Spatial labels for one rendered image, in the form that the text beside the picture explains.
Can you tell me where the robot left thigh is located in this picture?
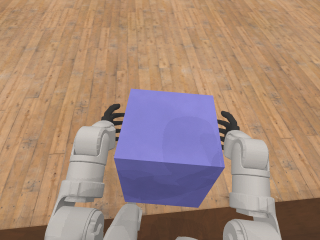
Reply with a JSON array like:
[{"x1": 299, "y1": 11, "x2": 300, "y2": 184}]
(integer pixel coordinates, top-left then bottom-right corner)
[{"x1": 103, "y1": 203, "x2": 143, "y2": 240}]

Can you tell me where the robot right hand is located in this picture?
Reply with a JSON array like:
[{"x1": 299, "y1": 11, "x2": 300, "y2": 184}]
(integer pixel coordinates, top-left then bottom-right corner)
[{"x1": 217, "y1": 111, "x2": 240, "y2": 150}]

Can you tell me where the robot left forearm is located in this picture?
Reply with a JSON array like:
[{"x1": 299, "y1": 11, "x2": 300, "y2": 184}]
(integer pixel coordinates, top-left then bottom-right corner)
[{"x1": 44, "y1": 120, "x2": 116, "y2": 240}]

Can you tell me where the left robot upper arm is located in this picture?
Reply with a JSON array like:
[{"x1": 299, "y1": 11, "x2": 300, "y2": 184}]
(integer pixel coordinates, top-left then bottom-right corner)
[{"x1": 45, "y1": 206, "x2": 104, "y2": 240}]

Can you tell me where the robot left hand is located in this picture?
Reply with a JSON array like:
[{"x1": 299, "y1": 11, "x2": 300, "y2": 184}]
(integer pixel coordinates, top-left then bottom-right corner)
[{"x1": 101, "y1": 103, "x2": 125, "y2": 141}]

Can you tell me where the right robot upper arm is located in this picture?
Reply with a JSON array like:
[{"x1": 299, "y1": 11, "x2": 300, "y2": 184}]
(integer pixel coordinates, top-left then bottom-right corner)
[{"x1": 223, "y1": 219, "x2": 281, "y2": 240}]

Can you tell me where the robot right forearm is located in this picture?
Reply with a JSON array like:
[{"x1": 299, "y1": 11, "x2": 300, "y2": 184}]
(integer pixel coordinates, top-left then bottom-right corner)
[{"x1": 223, "y1": 130, "x2": 282, "y2": 240}]

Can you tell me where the carton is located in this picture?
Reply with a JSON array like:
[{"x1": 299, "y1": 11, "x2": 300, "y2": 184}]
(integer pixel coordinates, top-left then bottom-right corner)
[{"x1": 114, "y1": 88, "x2": 225, "y2": 208}]

